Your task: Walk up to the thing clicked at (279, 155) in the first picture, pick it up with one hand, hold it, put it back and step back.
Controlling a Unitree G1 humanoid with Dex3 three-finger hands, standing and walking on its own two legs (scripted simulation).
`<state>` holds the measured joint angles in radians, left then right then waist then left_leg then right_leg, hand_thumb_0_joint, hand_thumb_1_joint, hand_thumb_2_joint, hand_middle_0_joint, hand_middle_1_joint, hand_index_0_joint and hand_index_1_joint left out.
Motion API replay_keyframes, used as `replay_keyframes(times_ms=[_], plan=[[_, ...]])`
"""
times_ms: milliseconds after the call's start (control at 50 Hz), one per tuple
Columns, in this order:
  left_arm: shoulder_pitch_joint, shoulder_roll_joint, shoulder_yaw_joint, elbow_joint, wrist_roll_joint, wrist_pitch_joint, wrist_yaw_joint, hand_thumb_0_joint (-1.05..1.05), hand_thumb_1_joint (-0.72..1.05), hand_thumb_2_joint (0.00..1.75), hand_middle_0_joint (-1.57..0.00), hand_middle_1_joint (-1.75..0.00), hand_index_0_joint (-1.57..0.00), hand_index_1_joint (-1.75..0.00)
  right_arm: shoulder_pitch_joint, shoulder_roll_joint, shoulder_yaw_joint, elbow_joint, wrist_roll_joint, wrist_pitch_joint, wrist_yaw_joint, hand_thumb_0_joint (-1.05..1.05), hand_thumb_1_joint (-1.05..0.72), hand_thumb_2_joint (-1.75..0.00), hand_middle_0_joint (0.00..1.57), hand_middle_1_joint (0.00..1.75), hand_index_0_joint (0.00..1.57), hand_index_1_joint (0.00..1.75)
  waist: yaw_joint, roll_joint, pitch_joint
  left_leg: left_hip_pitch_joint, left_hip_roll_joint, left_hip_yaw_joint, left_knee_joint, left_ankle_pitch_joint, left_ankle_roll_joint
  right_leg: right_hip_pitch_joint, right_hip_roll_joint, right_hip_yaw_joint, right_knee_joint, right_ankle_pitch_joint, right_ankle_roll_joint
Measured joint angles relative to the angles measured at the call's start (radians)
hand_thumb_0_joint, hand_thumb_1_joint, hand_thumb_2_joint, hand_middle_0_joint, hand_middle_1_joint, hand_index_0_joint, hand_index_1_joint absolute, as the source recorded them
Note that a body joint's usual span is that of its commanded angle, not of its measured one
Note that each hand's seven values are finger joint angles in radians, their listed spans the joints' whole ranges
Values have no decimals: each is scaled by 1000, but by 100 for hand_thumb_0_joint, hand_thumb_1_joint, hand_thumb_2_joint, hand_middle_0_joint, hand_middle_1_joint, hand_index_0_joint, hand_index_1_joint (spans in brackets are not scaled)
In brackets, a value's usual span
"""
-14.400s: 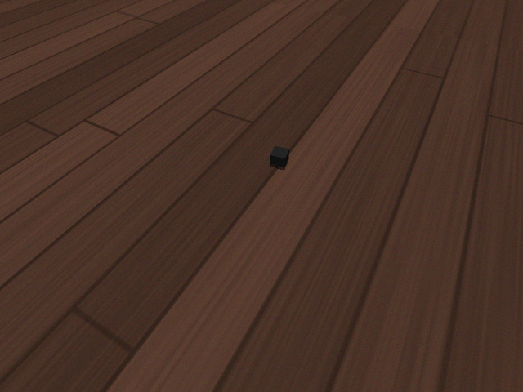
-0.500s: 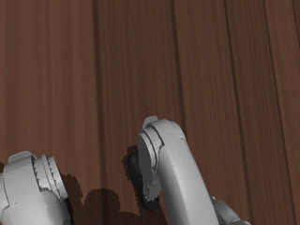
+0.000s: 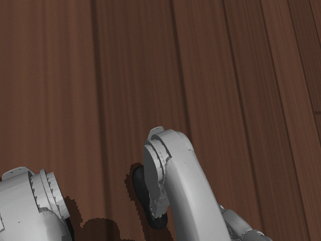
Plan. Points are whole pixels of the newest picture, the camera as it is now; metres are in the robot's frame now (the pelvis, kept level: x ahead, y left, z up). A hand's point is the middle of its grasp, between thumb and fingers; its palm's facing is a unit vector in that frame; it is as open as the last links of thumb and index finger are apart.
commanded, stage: rest palm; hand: left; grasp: from above
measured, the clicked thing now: out of the picture +0.45 +0.34 -0.26
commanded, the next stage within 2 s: close in 0.18 s
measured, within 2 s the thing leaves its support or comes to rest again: neither
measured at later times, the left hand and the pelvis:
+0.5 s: hand out of the picture +0.43 +0.34 -0.23, palm faces -0.47 -0.12 -0.87, open 13.3 cm; pelvis +0.00 +0.00 +0.00, yaw +0 degrees
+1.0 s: hand out of the picture +0.44 +0.34 -0.24, palm faces -0.46 -0.12 -0.88, open 12.0 cm; pelvis +0.00 +0.00 +0.00, yaw +0 degrees
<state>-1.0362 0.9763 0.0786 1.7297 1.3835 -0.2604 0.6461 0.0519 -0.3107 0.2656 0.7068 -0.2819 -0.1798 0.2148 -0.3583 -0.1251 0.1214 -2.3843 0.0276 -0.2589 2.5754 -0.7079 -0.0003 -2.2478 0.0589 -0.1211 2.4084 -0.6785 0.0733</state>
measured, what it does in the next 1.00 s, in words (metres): stands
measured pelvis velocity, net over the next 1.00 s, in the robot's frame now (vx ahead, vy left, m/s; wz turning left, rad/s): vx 0.00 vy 0.00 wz -0.01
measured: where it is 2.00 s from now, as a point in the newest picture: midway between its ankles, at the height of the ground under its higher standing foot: (113, 229)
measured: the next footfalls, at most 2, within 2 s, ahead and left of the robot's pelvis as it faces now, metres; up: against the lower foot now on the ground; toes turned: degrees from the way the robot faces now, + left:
none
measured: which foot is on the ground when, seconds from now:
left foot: down 0.00-1.00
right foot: down 0.00-1.00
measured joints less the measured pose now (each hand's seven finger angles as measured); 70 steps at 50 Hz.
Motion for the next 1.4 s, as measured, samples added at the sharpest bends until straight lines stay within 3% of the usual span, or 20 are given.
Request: replay_keyframes(times_ms=[180, 320, 500, 680, 860, 1020, 1180, 1400], plan=[[9, 51, 54, -14, -50, 11, -78, 0, -48, 96, -9, -99, -10, -99, 21, -3, 9, -26, 6, -9, 4, 0, -91, -90, 20, 30, 20, 30, -11, 0, 24, 7, -2, -6, 3, -18, -6, 7, -3, -4, 2, -16, 4], [34, 63, 42, -70, -64, -42, -118, 0, -47, 96, -9, -99, -11, -99, 23, -4, 18, -31, 7, 19, 5, 0, -91, -91, 20, 30, 20, 30, 3, -1, 42, 27, -6, -18, 1, -31, -16, 27, -5, -13, -2, -27, 7], [51, 56, 36, -74, -25, -102, -88, 0, -38, 91, -13, -97, -16, -96, 16, -4, 26, -42, 0, 42, 4, 0, -90, -90, 20, 30, 20, 30, 14, -7, 39, 38, -5, -29, 1, -22, -23, 33, -1, -21, -5, -12, 4], [18, 37, -2, -29, 2, -64, -22, 0, -29, 84, -20, -93, -22, -91, 5, -13, 11, -24, -1, 23, -7, 0, -89, -90, 20, 30, 20, 30, 5, -6, 18, 21, 0, -18, -2, -5, -13, 15, 3, -13, -8, 5, 5], [-3, 46, 21, -16, -22, -13, -37, 0, -19, 76, -27, -87, -30, -84, 18, -26, 14, -31, 6, -6, -3, 0, -89, -90, 20, 30, 20, 30, -9, -14, 26, 13, 1, -14, -4, -7, -12, 6, 2, -11, -8, 3, 2], [22, 61, 64, -46, -40, -21, -80, -1, -15, 68, -32, -81, -38, -78, 23, -27, 12, -41, 9, 4, -2, 0, -89, -90, 20, 30, 20, 30, -8, 0, 33, 18, -2, -17, 0, -19, -15, 13, -1, -13, -4, -10, 5], [28, 58, 43, -68, -56, -50, -105, -1, -10, 62, -38, -77, -45, -74, 18, -17, 11, -49, 8, 30, -7, 0, -89, -90, 20, 30, 20, 30, 6, 5, 37, 24, -4, -18, -6, -18, -18, 18, -3, -14, -9, -11, 5], [22, 69, 31, -56, -26, -80, -85, 0, -10, 60, -43, -73, -50, -71, 11, -14, 24, -46, -1, 49, -21, 0, -89, -90, 20, 30, 20, 30, 10, -10, 27, 26, -5, -24, -5, -13, -21, 20, -2, -19, -9, -4, 2]])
